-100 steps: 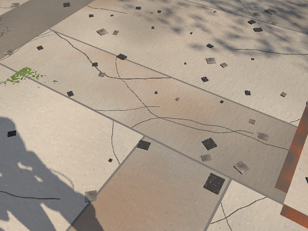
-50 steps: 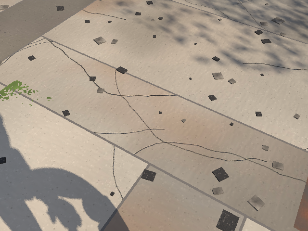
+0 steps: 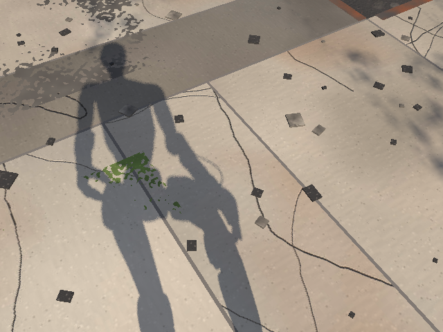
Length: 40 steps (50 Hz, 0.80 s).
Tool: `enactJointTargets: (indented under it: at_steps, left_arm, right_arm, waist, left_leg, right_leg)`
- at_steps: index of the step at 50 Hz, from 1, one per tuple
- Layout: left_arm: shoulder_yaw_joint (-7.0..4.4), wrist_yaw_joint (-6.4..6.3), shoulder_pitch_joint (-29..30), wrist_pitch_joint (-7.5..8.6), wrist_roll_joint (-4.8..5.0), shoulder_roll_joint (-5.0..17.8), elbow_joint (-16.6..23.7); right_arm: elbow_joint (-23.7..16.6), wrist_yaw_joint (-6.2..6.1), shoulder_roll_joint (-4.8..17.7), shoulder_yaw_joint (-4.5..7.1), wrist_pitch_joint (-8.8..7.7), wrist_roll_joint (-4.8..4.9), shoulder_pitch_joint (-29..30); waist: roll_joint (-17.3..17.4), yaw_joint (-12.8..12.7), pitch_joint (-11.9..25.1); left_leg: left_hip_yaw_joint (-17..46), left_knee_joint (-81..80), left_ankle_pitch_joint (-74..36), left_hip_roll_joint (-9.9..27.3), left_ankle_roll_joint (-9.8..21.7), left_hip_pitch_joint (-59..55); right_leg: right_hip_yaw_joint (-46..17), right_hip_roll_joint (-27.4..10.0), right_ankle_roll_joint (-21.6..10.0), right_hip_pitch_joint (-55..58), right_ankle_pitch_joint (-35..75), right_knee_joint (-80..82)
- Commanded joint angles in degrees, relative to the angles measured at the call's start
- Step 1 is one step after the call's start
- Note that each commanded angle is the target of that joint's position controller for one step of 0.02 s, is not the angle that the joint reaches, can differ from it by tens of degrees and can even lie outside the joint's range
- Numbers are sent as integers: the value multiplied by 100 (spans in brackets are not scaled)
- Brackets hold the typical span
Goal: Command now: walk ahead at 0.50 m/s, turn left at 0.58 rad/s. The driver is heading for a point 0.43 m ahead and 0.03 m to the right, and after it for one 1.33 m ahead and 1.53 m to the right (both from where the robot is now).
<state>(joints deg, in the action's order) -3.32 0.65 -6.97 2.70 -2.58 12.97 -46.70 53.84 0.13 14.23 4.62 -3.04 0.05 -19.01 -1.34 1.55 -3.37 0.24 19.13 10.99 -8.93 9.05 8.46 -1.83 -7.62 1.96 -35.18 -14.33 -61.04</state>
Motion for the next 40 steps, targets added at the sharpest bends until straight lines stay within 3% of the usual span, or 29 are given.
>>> enactJointTargets:
  at_steps: [1, 6, 10, 11, 13, 14, 15, 16, 17, 18, 19, 20, 21, 23, 26, 30, 35, 38, 39, 40]
  left_arm:
    - [-66, 30, 62, -97, -3, 403, 358]
    - [10, 84, 981, -74, 30, 422, 741]
    - [99, 136, 1471, 30, 74, 392, 984]
    - [96, 135, 1391, 59, 85, 431, 999]
    - [18, 77, 661, 109, 99, 639, 810]
    - [-54, 11, -34, 144, 123, 796, 593]
    - [-112, -65, -891, 201, 103, 912, 367]
    - [-200, -155, -1820, 221, -21, 1317, 257]
    - [-344, -94, -1861, 172, -83, 1810, 116]
    - [-254, -5, -1423, 104, 134, 1280, 166]
    - [-161, 25, -855, 98, 196, 883, 253]
    - [-100, 49, -696, 118, 162, 666, 237]
    - [-69, 42, -755, 147, 162, 614, 161]
    - [-60, 39, -977, 208, 211, 645, -36]
    - [-114, 10, -1304, 244, 261, 803, -180]
    - [-166, -1, -1636, 182, 272, 889, -223]
    - [-231, -11, -2025, 134, 214, 997, -207]
    - [-287, -53, -1841, 95, 171, 1115, -75]
    - [-309, -60, -1705, 88, 175, 1167, -19]
    - [-306, -45, -1613, 104, 204, 1143, 23]
  right_arm:
    - [-318, -10, 772, 136, -106, 8, -347]
    - [-325, -42, 795, 117, -72, -24, -862]
    - [-270, -108, 727, 58, -94, -88, -1111]
    - [-272, -129, 765, 55, -110, -98, -1056]
    - [-321, -143, 937, 76, -157, -104, -759]
    - [-314, -123, 1017, 90, -174, -132, -681]
    - [-328, -89, 1021, 86, -193, -118, -573]
    - [-501, -61, 664, -8, -217, -111, -676]
    - [-449, -28, 280, -46, -184, 124, -1634]
    - [-383, -56, 671, -29, -159, -121, -1296]
    - [-512, -17, 670, -30, -162, -170, -697]
    - [-627, 12, 618, -61, -180, -208, -290]
    - [-714, 46, 575, -68, -156, -253, -97]
    - [-786, 101, 428, -125, -74, -309, -164]
    - [-937, 136, 341, -189, -18, -312, 204]
    - [-1343, 156, 270, -287, 4, -262, 1332]
    - [-1654, 129, 319, -334, -48, -163, 2127]
    - [-1688, 85, 467, -292, -129, -134, 1915]
    - [-1601, 55, 532, -260, -165, -131, 1571]
    - [-1441, -4, 663, -199, -228, -165, 1023]
  waist:
    - [323, -27, 146]
    - [499, 302, 107]
    - [599, 469, -10]
    - [629, 388, -21]
    - [696, -4, 182]
    - [657, -298, 525]
    - [500, -743, 962]
    - [-108, -983, 1763]
    - [-1675, -453, 2203]
    - [-668, -350, 1573]
    - [-212, -219, 728]
    - [105, -207, 432]
    - [20, -143, 319]
    - [-297, 7, 396]
    - [-274, -9, 346]
    - [-286, -273, 81]
    - [-323, -568, 174]
    - [-406, -380, 275]
    - [-394, -204, 360]
    - [-171, 63, 595]
  left_leg:
    - [1445, -699, -2421, 1482, 526, -239]
    - [1603, -514, -2615, 1463, 367, -944]
    - [1626, -399, -3083, 1624, 313, -1326]
    - [1637, -356, -3266, 1694, 253, -1335]
    - [1517, 114, -4423, 1706, 37, -1217]
    - [1414, 857, -5051, 1594, -44, -1250]
    - [1203, 1935, -4648, 1356, -132, -843]
    - [913, 3578, -2714, 1013, -206, 22]
    - [489, 5402, 1763, -96, -479, 1793]
    - [824, 5771, 1601, 296, -387, 2364]
    - [666, 5569, 1032, 625, -418, 2526]
    - [538, 5262, 748, 823, -452, 2477]
    - [461, 5008, 670, 971, -503, 2426]
    - [343, 4585, 657, 1078, -667, 2125]
    - [137, 3949, 580, 1173, -901, 2282]
    - [-8, 2655, -294, 1214, -1120, 2447]
    - [-2, 1725, -688, 1004, -1162, 2214]
    - [98, 1194, -277, 873, -1044, 1491]
    - [77, 925, -158, 795, -981, 963]
    - [101, 532, -193, 797, -862, 118]
  right_leg:
    - [249, 115, 128, -434, 619, 537]
    - [245, 353, 70, -769, 1252, 1625]
    - [400, 554, -189, -411, 1406, 2532]
    - [384, 595, -296, -115, 1355, 2746]
    - [430, 845, -534, 1024, 950, 3064]
    - [491, 1026, -651, 1765, 750, 3192]
    - [356, 825, -798, 2886, 991, 3484]
    - [-965, -402, -1059, 4180, 407, 3374]
    - [-3873, -1670, -1996, 5227, 448, 4105]
    - [-4226, -1401, -1929, 4640, -331, 4481]
    - [-3213, -1152, -1823, 3834, -297, 4553]
    - [-2595, -842, -1711, 3341, 390, 4635]
    - [-2171, -582, -1629, 3092, 1002, 4686]
    - [-1781, -337, -1625, 2792, 1822, 4796]
    - [-1461, -165, -1697, 2621, 1948, 4984]
    - [-1342, 33, -1557, 2418, 1519, 5176]
    - [-1513, 15, -1417, 2791, 1987, 4711]
    - [-1807, -60, -1225, 2774, 2131, 4255]
    - [-1880, -16, -1143, 2652, 2134, 3988]
    - [-1761, 243, -1008, 2432, 2185, 3351]
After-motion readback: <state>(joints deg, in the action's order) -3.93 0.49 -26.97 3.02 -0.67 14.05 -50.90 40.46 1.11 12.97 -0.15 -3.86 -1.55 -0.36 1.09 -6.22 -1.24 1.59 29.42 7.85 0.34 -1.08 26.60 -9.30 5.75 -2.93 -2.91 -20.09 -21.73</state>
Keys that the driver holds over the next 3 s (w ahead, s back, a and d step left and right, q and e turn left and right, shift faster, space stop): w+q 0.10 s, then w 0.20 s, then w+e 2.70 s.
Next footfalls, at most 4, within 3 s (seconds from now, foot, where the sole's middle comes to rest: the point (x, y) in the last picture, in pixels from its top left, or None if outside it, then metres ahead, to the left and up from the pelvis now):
0.30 right None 0.37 -0.11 -0.78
0.82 left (188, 285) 0.60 0.10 -0.78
1.34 right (272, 226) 0.81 -0.18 -0.78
1.88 left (272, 147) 1.17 -0.22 -0.78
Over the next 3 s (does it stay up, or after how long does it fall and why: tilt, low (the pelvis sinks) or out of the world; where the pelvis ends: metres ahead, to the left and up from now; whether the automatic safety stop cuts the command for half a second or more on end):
stays up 1.29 -0.70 -0.02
